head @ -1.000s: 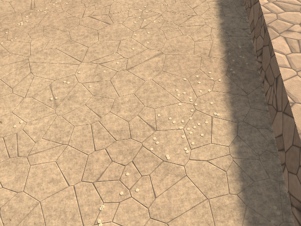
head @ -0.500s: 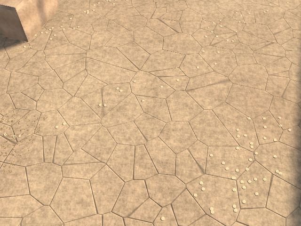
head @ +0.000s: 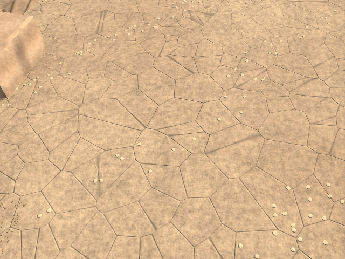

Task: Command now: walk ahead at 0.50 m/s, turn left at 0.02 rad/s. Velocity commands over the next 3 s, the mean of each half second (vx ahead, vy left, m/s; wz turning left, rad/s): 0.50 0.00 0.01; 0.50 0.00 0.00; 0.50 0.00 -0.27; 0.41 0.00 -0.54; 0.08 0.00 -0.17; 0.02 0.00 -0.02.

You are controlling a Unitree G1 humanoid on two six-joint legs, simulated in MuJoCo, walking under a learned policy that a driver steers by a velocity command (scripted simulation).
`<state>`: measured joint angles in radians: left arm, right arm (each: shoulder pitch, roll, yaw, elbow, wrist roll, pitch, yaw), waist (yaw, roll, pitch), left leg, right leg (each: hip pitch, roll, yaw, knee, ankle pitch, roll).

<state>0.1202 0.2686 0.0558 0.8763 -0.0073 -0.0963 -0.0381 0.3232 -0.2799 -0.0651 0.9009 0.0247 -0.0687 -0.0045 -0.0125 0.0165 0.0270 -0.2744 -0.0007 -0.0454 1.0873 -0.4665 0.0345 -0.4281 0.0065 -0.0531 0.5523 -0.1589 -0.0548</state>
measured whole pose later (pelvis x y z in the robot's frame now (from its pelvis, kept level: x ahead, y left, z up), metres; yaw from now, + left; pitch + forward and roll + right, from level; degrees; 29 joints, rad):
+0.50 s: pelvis +0.29 +0.04 -0.01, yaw +0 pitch +2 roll -1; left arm 0.35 0.28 0.05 1.00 -0.01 -0.05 0.01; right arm 0.05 -0.25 -0.06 0.80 0.01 -0.09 0.03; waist 0.05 -0.01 0.03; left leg -0.48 0.00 0.05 0.56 -0.11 0.07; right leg -0.09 0.00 0.01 0.79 -0.49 -0.02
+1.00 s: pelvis +0.57 +0.02 -0.01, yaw +0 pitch +2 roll +1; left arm 0.00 0.25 0.05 0.83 -0.01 -0.09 -0.04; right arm 0.39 -0.27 -0.07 1.00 0.01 -0.05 -0.01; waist -0.06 -0.01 0.02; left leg 0.07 0.00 0.05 0.37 -0.45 0.00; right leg -0.49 -0.03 -0.03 0.50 -0.04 -0.07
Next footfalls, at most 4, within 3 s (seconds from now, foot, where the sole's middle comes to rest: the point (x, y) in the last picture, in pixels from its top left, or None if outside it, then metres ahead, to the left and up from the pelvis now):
0.46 left None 0.43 0.14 -0.76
1.00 right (205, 191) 0.74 -0.09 -0.76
1.50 left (154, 139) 1.03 0.13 -0.76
1.98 right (219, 113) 1.18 -0.20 -0.76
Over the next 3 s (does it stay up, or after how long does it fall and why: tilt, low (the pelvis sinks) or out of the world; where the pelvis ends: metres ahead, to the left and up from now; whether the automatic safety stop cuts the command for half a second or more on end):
stays up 1.19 -0.07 0.01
